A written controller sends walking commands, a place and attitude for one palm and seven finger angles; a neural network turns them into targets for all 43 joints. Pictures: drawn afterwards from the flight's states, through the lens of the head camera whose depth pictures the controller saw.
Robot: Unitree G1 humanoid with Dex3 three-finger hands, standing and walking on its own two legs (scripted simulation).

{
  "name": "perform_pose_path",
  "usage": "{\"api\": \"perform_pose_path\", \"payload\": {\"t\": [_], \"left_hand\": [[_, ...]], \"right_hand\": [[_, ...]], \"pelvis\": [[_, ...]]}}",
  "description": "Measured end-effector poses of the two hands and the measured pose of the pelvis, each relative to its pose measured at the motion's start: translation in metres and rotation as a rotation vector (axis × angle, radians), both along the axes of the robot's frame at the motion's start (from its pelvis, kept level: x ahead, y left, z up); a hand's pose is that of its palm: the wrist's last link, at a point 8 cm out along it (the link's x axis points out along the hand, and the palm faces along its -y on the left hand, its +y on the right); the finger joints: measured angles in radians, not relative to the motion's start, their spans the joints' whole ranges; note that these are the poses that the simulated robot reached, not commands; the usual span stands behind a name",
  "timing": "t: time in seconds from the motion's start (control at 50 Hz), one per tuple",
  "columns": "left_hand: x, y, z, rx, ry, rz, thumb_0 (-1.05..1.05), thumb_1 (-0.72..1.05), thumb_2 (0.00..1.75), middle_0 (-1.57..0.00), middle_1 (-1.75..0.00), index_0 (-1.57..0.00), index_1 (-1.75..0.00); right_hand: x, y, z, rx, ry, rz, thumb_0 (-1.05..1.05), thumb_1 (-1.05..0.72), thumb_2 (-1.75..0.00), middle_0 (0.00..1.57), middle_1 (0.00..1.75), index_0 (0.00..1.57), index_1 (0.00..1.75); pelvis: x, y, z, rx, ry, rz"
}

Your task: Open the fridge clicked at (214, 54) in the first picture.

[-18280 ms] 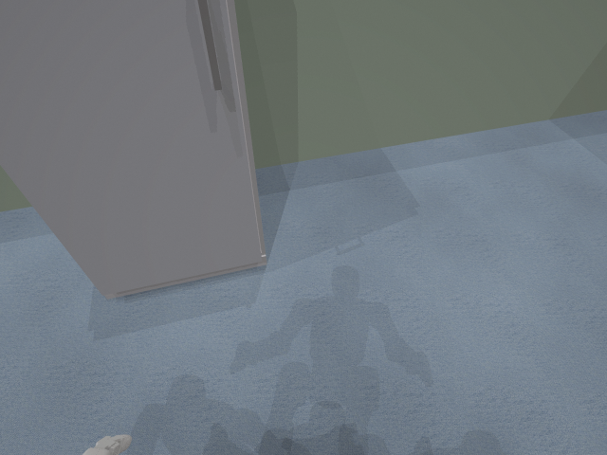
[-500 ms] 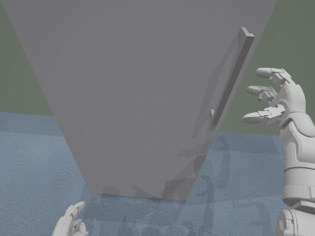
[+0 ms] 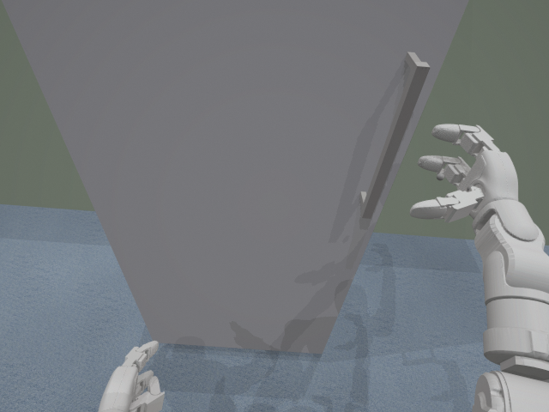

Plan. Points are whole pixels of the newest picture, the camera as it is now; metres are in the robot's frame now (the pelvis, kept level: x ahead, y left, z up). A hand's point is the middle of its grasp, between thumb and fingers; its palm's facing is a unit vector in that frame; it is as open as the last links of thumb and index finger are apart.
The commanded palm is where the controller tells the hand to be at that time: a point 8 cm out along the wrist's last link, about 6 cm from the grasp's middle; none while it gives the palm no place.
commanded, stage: move the hooked fingers beside the handle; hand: right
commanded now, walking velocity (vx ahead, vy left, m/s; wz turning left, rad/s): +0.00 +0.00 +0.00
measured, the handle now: (386, 146) +0.47 -0.13 +0.19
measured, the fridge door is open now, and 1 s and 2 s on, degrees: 0 0 0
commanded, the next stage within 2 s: feel for the door with the fingertips in 0.08 s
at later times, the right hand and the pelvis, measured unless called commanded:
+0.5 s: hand (418, 174) +0.39 -0.16 +0.20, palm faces +0.01 +1.00 +0.00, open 14.0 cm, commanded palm +0.37 -0.21 +0.20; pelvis +0.00 +0.00 +0.00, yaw +0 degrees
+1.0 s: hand (415, 165) +0.41 -0.16 +0.20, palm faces +0.02 +1.00 +0.00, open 14.0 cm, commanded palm +0.39 -0.21 +0.20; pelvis +0.01 +0.00 +0.00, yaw +0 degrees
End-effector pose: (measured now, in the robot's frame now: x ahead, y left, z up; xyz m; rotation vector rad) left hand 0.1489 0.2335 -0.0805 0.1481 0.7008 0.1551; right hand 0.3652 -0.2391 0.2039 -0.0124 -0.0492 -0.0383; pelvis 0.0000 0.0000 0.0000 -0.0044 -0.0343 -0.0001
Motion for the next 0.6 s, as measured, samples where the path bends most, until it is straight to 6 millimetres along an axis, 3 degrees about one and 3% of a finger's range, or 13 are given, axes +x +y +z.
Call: {"api": "perform_pose_path", "payload": {"t": [0.24, 0.6], "left_hand": [[-0.017, 0.013, -0.005, 0.030, 0.042, 0.018, 0.02, 0.90, 0.90, -0.20, -0.30, -0.20, -0.30], [-0.013, 0.007, -0.006, -0.001, 0.032, 0.017, 0.02, 0.90, 0.90, -0.20, -0.30, -0.20, -0.30]], "right_hand": [[-0.003, -0.006, 0.003, -0.009, -0.010, 0.003, -0.01, 0.50, -0.30, 0.30, 1.20, 0.30, 1.20], [0.010, 0.036, -0.003, 0.015, -0.006, 0.030, -0.01, 0.50, -0.30, 0.30, 1.20, 0.30, 1.20]], "pelvis": [[-0.005, 0.003, 0.000, 0.003, -0.004, -0.009], [-0.003, 0.003, 0.000, 0.000, 0.002, 0.004]]}}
